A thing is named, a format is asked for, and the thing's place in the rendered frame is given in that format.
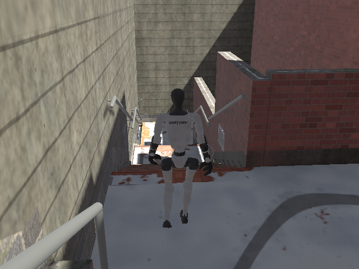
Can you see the robot left upper arm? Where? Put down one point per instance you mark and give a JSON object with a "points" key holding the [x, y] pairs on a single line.
{"points": [[158, 127]]}

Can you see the robot left thigh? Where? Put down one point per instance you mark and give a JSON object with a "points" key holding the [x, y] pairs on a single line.
{"points": [[166, 164]]}

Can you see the left robot foot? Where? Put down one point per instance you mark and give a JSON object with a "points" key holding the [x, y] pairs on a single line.
{"points": [[167, 224]]}

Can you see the left robot forearm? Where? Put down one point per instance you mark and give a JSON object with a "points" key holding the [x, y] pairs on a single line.
{"points": [[153, 147]]}

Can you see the robot right hand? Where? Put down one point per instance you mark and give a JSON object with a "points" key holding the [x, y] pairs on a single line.
{"points": [[208, 167]]}

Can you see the robot left hand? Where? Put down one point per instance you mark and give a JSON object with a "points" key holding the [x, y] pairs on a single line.
{"points": [[156, 156]]}

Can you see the robot right upper arm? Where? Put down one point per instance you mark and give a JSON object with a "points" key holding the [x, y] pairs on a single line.
{"points": [[198, 127]]}

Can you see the right robot forearm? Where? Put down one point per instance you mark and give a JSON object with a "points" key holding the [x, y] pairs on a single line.
{"points": [[205, 151]]}

